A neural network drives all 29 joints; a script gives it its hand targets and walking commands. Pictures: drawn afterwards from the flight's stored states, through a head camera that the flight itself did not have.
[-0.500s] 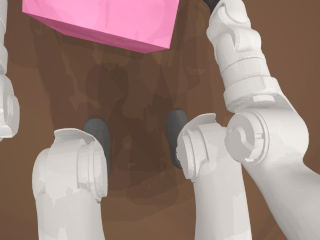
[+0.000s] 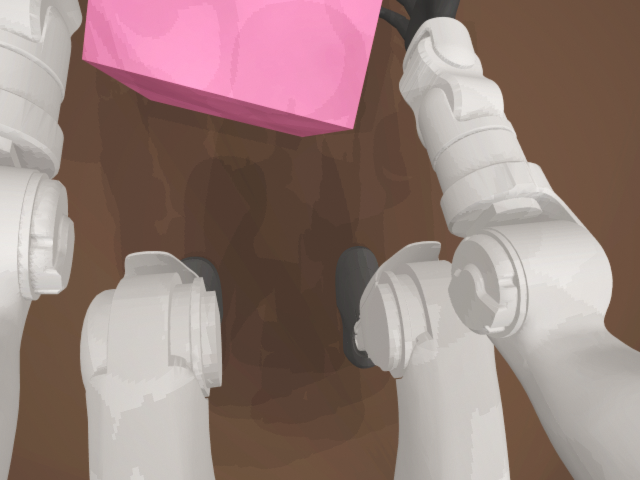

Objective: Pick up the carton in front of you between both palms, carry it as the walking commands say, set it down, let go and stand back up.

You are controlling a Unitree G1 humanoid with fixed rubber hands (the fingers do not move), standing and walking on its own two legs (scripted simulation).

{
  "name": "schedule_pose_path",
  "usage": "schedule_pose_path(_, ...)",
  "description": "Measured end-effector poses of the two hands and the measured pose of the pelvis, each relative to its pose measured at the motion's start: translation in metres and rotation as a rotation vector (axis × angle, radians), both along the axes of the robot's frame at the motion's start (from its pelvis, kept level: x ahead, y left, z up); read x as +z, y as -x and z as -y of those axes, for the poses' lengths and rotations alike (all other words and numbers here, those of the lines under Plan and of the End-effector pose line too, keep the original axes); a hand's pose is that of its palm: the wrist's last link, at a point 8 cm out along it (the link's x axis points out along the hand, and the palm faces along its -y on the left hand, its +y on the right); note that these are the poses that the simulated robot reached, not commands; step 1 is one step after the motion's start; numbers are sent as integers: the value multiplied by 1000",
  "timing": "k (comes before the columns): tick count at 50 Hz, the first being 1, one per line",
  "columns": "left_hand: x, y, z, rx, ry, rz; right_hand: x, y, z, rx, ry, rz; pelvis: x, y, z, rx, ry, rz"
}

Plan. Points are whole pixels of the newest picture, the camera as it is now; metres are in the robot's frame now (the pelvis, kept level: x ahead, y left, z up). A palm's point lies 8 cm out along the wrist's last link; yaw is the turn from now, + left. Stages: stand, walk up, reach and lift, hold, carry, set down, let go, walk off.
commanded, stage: reach and lift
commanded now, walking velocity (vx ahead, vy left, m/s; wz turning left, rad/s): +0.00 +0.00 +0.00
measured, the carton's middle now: (246, 14) +0.55 +0.07 -0.24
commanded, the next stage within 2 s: none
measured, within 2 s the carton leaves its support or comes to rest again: leaves its support in 0.38 s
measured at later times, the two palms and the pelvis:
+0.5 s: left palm out of the picture +0.56 +0.23 -0.11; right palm (419, 14) +0.53 -0.07 -0.12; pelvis +0.01 +0.00 +0.01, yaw +2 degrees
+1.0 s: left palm out of the picture +0.50 +0.22 +0.10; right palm (569, 16) +0.48 -0.06 +0.05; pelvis +0.00 -0.01 +0.12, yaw +7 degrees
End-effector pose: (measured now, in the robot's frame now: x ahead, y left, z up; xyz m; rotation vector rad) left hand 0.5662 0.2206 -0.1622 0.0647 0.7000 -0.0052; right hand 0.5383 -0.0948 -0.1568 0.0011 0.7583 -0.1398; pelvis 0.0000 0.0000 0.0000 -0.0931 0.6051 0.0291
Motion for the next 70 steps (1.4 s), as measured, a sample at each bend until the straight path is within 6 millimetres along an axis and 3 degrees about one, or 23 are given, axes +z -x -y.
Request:
schedule_pose_path(9,9,-4,5,-34,-71,-60,1,0,-8,-49,-19,-20,4,8,-3,-4,-2,16)
schedule_pose_path(20,14,4,-4,-12,-45,-36,14,-7,-16,-26,-1,-5,4,-5,-7,4,-12,-24)
schedule_pose_path(24,45,4,-10,32,-29,20,34,3,-26,-79,-25,36,9,-8,-5,32,-7,-32)
schedule_pose_path(30,130,10,-11,87,28,117,67,41,-44,-80,-37,-19,29,-6,-1,79,15,-58)
schedule_pose_path(35,180,33,-19,141,20,104,116,48,-49,-16,-32,-30,55,0,2,107,33,-88)
schedule_pose_path(40,209,46,-18,157,18,89,154,54,-45,9,-1,-44,81,7,5,119,34,-99)
schedule_pose_path(48,248,59,-2,174,6,115,196,60,-29,-24,-17,-4,117,7,10,127,20,-107)
schedule_pose_path(55,281,76,-11,247,-1,85,238,54,-36,43,2,-17,148,-7,15,131,-11,-112)
schedule_pose_path(59,321,79,-8,253,8,151,280,52,-33,46,3,48,170,-19,17,142,-10,-100)
schedule_pose_path(70,383,101,12,266,5,105,345,72,-13,28,-15,8,239,-45,15,133,-42,-32)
